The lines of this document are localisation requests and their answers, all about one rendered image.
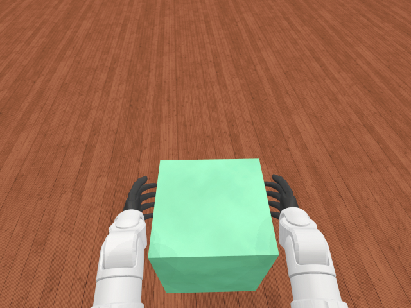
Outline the robot left forearm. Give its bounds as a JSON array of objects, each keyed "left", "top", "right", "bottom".
[{"left": 91, "top": 209, "right": 147, "bottom": 308}]

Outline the robot right forearm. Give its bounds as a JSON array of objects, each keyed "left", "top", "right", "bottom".
[{"left": 279, "top": 207, "right": 348, "bottom": 308}]

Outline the right robot hand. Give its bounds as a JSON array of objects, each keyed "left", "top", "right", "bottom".
[{"left": 264, "top": 174, "right": 299, "bottom": 220}]

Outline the left robot hand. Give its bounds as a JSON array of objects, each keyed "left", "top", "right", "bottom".
[{"left": 123, "top": 176, "right": 157, "bottom": 220}]

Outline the carton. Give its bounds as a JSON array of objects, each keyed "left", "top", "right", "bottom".
[{"left": 148, "top": 158, "right": 279, "bottom": 293}]

